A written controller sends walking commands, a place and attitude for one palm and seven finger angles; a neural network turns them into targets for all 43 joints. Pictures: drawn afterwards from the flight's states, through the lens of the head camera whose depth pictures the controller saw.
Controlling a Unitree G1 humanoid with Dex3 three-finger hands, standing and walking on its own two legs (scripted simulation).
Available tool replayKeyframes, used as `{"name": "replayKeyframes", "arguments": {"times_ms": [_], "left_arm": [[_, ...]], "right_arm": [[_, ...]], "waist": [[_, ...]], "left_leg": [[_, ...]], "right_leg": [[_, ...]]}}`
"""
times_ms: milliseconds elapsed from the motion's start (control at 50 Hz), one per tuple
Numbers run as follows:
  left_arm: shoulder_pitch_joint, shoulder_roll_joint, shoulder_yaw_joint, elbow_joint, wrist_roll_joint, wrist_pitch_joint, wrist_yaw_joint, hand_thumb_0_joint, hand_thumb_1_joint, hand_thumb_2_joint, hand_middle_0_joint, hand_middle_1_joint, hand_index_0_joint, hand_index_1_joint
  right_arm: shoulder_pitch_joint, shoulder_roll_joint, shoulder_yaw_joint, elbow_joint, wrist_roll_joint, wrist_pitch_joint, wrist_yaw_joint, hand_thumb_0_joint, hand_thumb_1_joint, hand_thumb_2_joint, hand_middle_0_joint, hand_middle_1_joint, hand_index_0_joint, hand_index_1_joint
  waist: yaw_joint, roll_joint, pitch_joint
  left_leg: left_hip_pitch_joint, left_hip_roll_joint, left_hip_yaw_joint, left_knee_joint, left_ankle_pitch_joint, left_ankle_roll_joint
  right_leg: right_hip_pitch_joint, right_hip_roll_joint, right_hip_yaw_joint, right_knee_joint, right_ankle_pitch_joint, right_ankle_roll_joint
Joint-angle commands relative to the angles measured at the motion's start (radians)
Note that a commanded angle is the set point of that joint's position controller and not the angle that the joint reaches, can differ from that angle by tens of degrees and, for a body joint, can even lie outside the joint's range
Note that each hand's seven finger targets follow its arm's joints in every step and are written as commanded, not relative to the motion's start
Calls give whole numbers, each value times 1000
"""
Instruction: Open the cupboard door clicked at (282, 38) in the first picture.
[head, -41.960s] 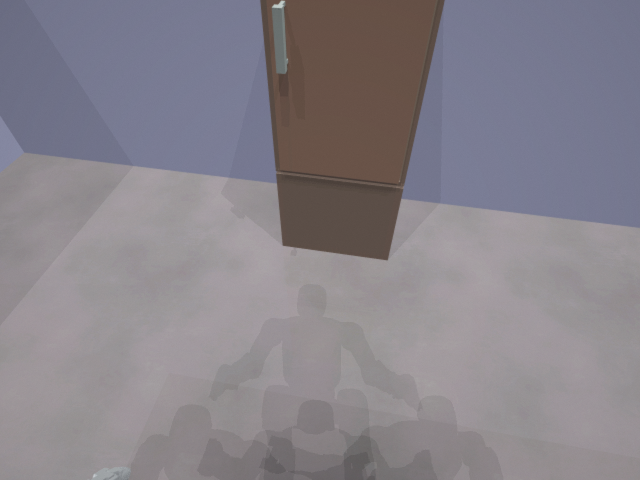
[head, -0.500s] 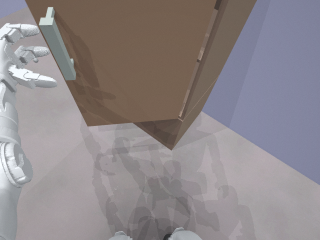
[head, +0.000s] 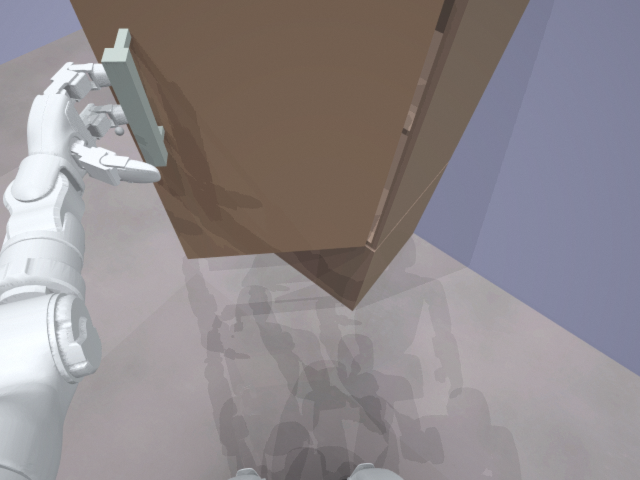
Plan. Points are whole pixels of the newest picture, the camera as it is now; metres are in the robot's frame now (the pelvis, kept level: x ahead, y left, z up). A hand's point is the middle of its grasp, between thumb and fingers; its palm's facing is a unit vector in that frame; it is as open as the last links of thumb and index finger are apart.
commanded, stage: slide the fingers in behind the handle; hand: left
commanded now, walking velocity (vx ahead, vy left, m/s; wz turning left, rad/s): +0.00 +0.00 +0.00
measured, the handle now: (141, 102) +0.55 +0.19 +0.13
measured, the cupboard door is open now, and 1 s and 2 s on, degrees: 45 45 44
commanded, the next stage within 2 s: close the thumb around the handle in 0.88 s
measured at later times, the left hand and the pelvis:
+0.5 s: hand (159, 126) +0.51 +0.16 +0.13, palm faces +0.07 -1.00 -0.02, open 14.0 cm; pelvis +0.00 -0.02 +0.00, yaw +0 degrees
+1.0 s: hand (149, 129) +0.50 +0.17 +0.13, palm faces +0.05 -1.00 +0.00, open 14.0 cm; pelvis +0.00 -0.02 +0.00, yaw +0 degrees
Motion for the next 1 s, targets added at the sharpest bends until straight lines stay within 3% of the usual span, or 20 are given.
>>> {"name": "replayKeyframes", "arguments": {"times_ms": [0, 20, 40, 160, 220, 240, 260, 320, 360, 420, 520, 560, 580, 620, 660, 700, 800, 880, 920, 980], "left_arm": [[-509, 232, 16, -204, -6, -67, 29, 0, -500, 300, -300, -1200, -300, -1200], [-512, 250, 31, -207, -7, -73, 37, 0, -500, 300, -300, -1200, -300, -1200], [-511, 243, 24, -206, -1, -71, 40, 0, -500, 300, -300, -1200, -300, -1200], [-509, 185, -5, -247, 4, -88, 67, 0, -500, 300, -300, -1200, -300, -1200], [-530, 182, -10, -212, 5, -80, 77, 0, -500, 300, -300, -1200, -300, -1200], [-521, 205, 12, -215, 8, -79, 83, 0, -500, 300, -300, -1200, -300, -1200], [-543, 188, -5, -237, 9, -83, 87, 0, -500, 300, -300, -1200, -300, -1200], [-509, 173, 3, -259, 5, -99, 100, 0, -500, 300, -300, -1200, -300, -1200], [-483, 185, 18, -230, 6, -91, 107, 0, -500, 300, -300, -1200, -300, -1200], [-507, 143, -26, -221, 15, -84, 109, 0, -500, 300, -300, -1200, -300, -1200], [-491, 154, -10, -257, 4, -102, 101, 0, -500, 300, -300, -1200, -300, -1200], [-497, 105, -49, -216, -3, -93, 94, 0, -500, 300, -300, -1200, -300, -1200], [-499, 148, -21, -209, 0, -91, 97, 0, -500, 300, -300, -1200, -300, -1200], [-521, 166, -8, -237, 4, -95, 99, 0, -500, 300, -300, -1200, -300, -1200], [-484, 200, 12, -219, 6, -91, 95, 0, -500, 300, -300, -1200, -300, -1200], [-478, 182, -2, -209, 1, -86, 85, 0, -500, 300, -300, -1200, -300, -1200], [-479, 244, 34, -221, 4, -86, 76, 0, -500, 300, -300, -1200, -300, -1200], [-446, 213, 25, -255, -10, -98, 67, 0, -500, 300, -300, -1200, -300, -1200], [-444, 196, 15, -234, -20, -90, 61, 0, -500, 300, -300, -1200, -300, -1200], [-445, 179, -3, -240, -16, -79, 60, 0, -444, 324, -304, -1206, -304, -1206]], "right_arm": [[164, -176, -71, -34, 0, -20, -9, 0, -900, -900, 200, 300, 200, 300], [167, -177, -71, -37, 0, -20, -11, 0, -900, -900, 200, 300, 200, 300], [162, -174, -69, -41, 1, -22, -9, 0, -900, -900, 200, 300, 200, 300], [163, -164, -74, -45, -2, -25, 1, 0, -900, -900, 200, 300, 200, 300], [166, -167, -71, -35, -1, -22, -2, 0, -900, -900, 200, 300, 200, 300], [166, -169, -74, -38, -1, -24, -2, 0, -900, -900, 200, 300, 200, 300], [163, -166, -73, -36, -1, -26, -2, 0, -900, -900, 200, 300, 200, 300], [171, -160, -76, -36, -4, -32, 2, 0, -900, -900, 200, 300, 200, 300], [169, -161, -76, -32, -3, -30, 4, 0, -900, -900, 200, 300, 200, 300], [167, -157, -74, -35, -1, -32, 4, 0, -900, -900, 200, 300, 200, 300], [172, -159, -80, -29, -1, -35, 3, 0, -900, -900, 200, 300, 200, 300], [162, -156, -77, -21, 2, -35, 3, 0, -900, -900, 200, 300, 200, 300], [169, -162, -77, -17, 2, -35, 1, 0, -900, -900, 200, 300, 200, 300], [164, -162, -78, -23, 1, -37, 0, 0, -900, -900, 200, 300, 200, 300], [160, -162, -76, -25, 4, -35, -2, 0, -900, -900, 200, 300, 200, 300], [154, -159, -73, -32, 6, -36, -3, 0, -900, -900, 200, 300, 200, 300], [151, -163, -72, -41, 8, -32, -7, 0, -900, -900, 200, 300, 200, 300], [145, -160, -74, -49, 8, -31, -5, 0, -900, -900, 200, 300, 200, 300], [148, -160, -73, -46, 8, -28, -6, 0, -900, -900, 200, 300, 200, 300], [137, -162, -74, -47, 10, -26, -8, 0, -900, -900, 200, 300, 200, 300]], "waist": [[-25, 103, -395], [-24, 81, -401], [-20, 110, -414], [-15, 110, -452], [-32, 79, -387], [-18, 85, -406], [-26, 93, -418], [-10, 94, -451], [-10, 52, -418], [-28, 47, -381], [-12, 78, -442], [-33, 48, -384], [-28, 27, -376], [-25, 65, -400], [-15, 50, -411], [-18, 26, -388], [-8, 55, -403], [5, 94, -448], [-7, 33, -406], [-7, 62, -390]], "left_leg": [[359, 5, -97, -64, 428, -14], [351, 4, -96, -59, 439, -10], [351, 1, -89, -60, 434, -11], [377, 1, -86, -53, 472, -12], [326, -4, -82, -63, 404, -4], [328, -4, -82, -66, 392, -6], [336, -4, -81, -68, 396, -6], [362, -5, -80, -60, 452, -7], [319, -7, -66, -65, 422, -2], [289, -15, -58, -72, 367, 6], [333, -15, -60, -68, 407, 3], [306, -15, -56, -74, 364, 4], [283, -14, -58, -78, 344, 6], [288, -22, -50, -74, 349, 10], [273, -22, -47, -75, 353, 10], [248, -24, -39, -79, 341, 12], [244, -26, -38, -79, 348, 10], [304, -24, -40, -71, 412, 6], [281, -23, -42, -74, 406, 11], [297, -19, -47, -83, 385, 5]], "right_leg": [[47, 27, 27, -47, 320, -6], [64, 28, 29, -44, 334, -7], [65, 26, 34, -43, 340, -5], [80, 29, 34, -38, 373, -4], [82, 28, 35, -48, 346, -5], [84, 27, 37, -49, 337, -4], [88, 26, 38, -48, 343, -4], [111, 29, 36, -40, 384, -7], [129, 28, 42, -49, 395, -1], [133, 25, 46, -59, 376, -1], [152, 25, 51, -56, 405, -6], [127, 25, 51, -68, 381, 0], [139, 24, 53, -70, 370, 0], [158, 20, 60, -66, 387, -1], [182, 18, 66, -66, 408, 1], [200, 17, 67, -71, 417, 4], [215, 14, 71, -65, 428, 3], [206, 19, 66, -57, 463, 0], [211, 20, 60, -62, 466, 2], [172, 19, 54, -66, 422, -1]]}}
